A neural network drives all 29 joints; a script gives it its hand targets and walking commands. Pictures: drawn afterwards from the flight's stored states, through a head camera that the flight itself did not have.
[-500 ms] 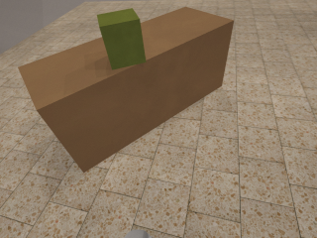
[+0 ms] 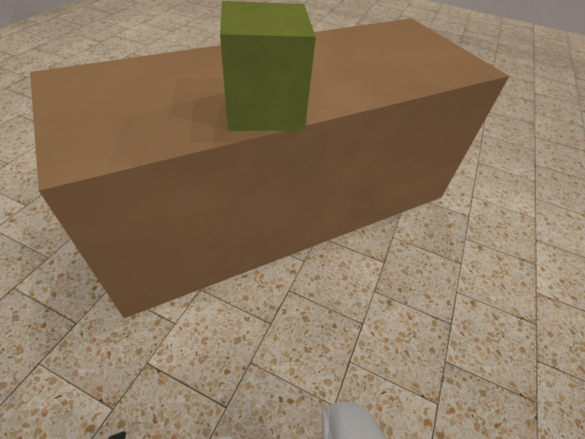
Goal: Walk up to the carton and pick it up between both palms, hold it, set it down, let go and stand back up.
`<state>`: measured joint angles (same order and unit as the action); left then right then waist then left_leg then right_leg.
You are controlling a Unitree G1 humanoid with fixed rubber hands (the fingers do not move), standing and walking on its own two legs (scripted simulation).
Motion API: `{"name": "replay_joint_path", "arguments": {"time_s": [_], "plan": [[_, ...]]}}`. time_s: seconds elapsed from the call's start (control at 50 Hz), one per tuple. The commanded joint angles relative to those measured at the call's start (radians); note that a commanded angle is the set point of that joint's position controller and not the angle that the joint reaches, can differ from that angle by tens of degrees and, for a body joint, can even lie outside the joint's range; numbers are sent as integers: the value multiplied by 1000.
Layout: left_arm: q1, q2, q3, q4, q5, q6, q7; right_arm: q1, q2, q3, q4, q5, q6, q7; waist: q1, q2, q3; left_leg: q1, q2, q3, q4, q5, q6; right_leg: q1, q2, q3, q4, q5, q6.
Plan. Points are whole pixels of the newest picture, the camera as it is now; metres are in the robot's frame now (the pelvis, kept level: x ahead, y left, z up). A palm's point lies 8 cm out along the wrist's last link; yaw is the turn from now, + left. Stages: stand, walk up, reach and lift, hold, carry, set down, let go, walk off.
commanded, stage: walk up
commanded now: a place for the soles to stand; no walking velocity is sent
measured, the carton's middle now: (265, 68) +0.98 +0.04 +0.02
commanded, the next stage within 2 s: none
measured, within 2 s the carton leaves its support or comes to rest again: neither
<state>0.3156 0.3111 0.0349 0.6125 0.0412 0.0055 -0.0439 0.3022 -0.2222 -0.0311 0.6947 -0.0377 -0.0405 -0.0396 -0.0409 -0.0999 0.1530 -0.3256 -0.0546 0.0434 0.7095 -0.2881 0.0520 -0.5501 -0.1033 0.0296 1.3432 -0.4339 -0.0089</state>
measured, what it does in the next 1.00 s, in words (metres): walks ahead, turning left: right foot, then left foot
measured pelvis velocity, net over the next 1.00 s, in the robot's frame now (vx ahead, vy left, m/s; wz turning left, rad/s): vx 0.34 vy -0.11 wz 0.38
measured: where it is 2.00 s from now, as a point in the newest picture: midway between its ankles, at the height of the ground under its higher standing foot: (320, 326)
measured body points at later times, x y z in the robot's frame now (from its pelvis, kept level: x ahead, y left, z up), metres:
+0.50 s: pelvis +0.17 -0.13 +0.00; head +0.17 -0.14 +0.45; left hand +0.13 +0.14 -0.11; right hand +0.34 -0.37 -0.12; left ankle +0.20 -0.01 -0.64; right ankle +0.22 -0.23 -0.71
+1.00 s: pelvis +0.34 -0.11 +0.00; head +0.32 -0.06 +0.45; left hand +0.34 +0.18 -0.13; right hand +0.50 -0.32 -0.08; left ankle +0.31 +0.03 -0.71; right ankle +0.42 -0.22 -0.62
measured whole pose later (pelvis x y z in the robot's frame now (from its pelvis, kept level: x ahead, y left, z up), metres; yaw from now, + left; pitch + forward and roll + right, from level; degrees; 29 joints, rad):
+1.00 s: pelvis +0.34 -0.11 +0.00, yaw +22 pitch -6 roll +0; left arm 0.29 0.35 0.04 0.65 0.05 0.05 -0.04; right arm 0.37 -0.18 -0.02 0.67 -0.04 -0.04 -0.04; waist -0.02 -0.14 0.10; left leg -0.28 0.02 -0.01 0.73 -0.35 -0.01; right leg -0.57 -0.12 -0.03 1.31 -0.44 0.03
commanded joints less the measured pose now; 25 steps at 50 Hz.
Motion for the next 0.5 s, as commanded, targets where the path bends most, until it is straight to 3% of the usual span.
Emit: {"name": "replay_joint_path", "arguments": {"time_s": [0.0, 0.04, 0.06, 0.08, 0.1, 0.12, 0.14, 0.16, 0.18, 0.2, 0.22, 0.24, 0.26, 0.28, 0.32, 0.34, 0.4, 0.48], "plan": [[57, 33, 32, -88, -21, -16, -34, -77, -224, -59, -72, -6, -62, 11, 71, 224, -18, -182, 224, -310, -445, -161, 196, 29, -54, 9, -316, 187, 28], [39, 43, 39, -100, -15, -19, -41, -67, -230, -67, -66, -8, -63, 16, 67, 209, -30, -229, 217, -287, -432, -268, 176, 100, -63, 20, -425, 274, 22], [41, 44, 42, -98, -14, -22, -40, -54, -239, -73, -63, -9, -60, 20, 69, 218, -48, -216, 222, -280, -411, -295, 166, 122, -52, 13, -473, 278, 17], [45, 45, 43, -91, -13, -26, -37, -55, -256, -81, -65, -10, -56, 23, 71, 269, -82, -191, 223, -275, -375, -311, 158, 157, -50, 2, -522, 273, 11], [48, 66, 56, -93, -9, -30, -33, -51, -254, -80, -64, -12, -51, 27, 72, 267, -100, -222, 219, -273, -330, -341, 146, 229, -49, 8, -549, 276, 12], [97, 81, 67, -81, -8, -34, -25, -41, -246, -80, -63, -17, -42, 32, 90, 247, -131, -246, 217, -271, -278, -390, 137, 322, -19, -36, -573, 247, 10], [144, 95, 75, -70, 0, -40, -16, -45, -231, -78, -75, -19, -34, 34, 116, 210, -140, -299, 212, -285, -206, -435, 122, 419, -11, -36, -595, 227, 4], [255, 110, 83, -47, 0, -46, -4, -32, -188, -71, -67, -34, -26, 29, 161, 121, -177, -362, 209, -280, -41, -476, 86, 561, -17, -16, -599, 205, -15], [332, 149, 89, -16, -1, -53, 8, 38, -120, -45, -59, -42, -15, 32, 187, -32, -210, -395, 116, -213, 227, -426, 42, 635, 7, 12, -632, 66, -22], [351, 203, 83, -11, 25, -62, 21, 104, -19, -6, -73, -34, -11, 46, 184, -270, -206, -453, -18, -82, 598, -359, -12, 572, -171, 260, -810, -278, -32], [205, 287, 89, -80, 20, -57, 33, 194, -50, -22, -110, -7, -2, 41, 79, -301, -137, -504, -45, -110, 660, -316, -57, 462, -329, 712, -1156, -521, -96], [101, 319, 111, -88, -3, -43, 43, 156, -129, -43, -108, -27, 17, 37, 58, -251, -75, -485, 37, -91, 717, -333, -52, 357, -392, 861, -1286, -788, -178], [70, 283, 94, -98, -27, -51, 39, 96, -176, -52, -123, -42, 22, 35, 55, -227, 12, -496, 60, -118, 740, -271, -47, 290, -390, 887, -1351, -806, -201], [64, 236, 74, -94, -40, -60, 34, 30, -199, -56, -120, -46, 22, 30, 67, -186, 103, -495, 92, -133, 734, -175, -50, 224, -359, 763, -1346, -694, -180], [68, 182, 55, -72, -14, -64, 36, 20, -194, -63, -85, -23, 22, 37, 72, -123, 168, -412, 120, -123, 656, -91, -52, 133, -273, 412, -1213, -397, -125], [60, 169, 49, -51, -5, -62, 36, 37, -178, -64, -83, -6, 24, 42, 65, -117, 165, -369, 113, -127, 626, -95, -51, 102, -248, 320, -1173, -338, -127], [54, 156, 47, -13, 3, -59, 40, 54, -170, -66, -77, 13, 32, 55, 55, -93, 111, -342, 101, -130, 567, -91, -55, 153, -256, 245, -1150, -348, -177], [132, 164, 46, 23, 9, -63, 55, -13, -164, -66, -118, 14, 26, 66, 99, -24, 32, -418, 106, -118, 405, -39, -47, 346, -288, 181, -1142, -281, -213]]}}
